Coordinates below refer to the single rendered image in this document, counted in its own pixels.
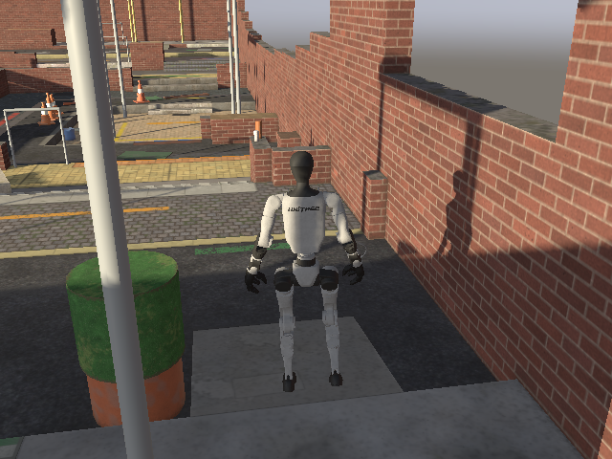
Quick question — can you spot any right robot foot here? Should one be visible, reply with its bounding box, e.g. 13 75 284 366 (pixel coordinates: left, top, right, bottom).
329 370 343 386

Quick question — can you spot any humanoid robot torso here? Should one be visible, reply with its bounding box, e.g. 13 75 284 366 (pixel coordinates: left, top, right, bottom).
281 187 326 287

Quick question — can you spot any robot left forearm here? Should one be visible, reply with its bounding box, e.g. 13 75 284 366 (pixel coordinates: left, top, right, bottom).
247 232 267 274

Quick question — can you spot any robot left hand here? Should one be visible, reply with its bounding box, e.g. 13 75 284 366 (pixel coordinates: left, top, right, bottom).
245 270 267 294

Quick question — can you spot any robot right forearm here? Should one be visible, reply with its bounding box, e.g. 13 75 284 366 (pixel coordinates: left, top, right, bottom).
342 229 362 268

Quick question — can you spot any right robot upper arm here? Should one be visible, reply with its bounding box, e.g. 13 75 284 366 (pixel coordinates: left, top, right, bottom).
323 191 352 244

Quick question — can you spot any robot right hand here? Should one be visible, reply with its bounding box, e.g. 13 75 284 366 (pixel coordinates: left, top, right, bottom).
342 264 364 285

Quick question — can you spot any left robot upper arm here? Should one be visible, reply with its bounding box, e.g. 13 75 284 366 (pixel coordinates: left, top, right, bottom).
257 193 283 248

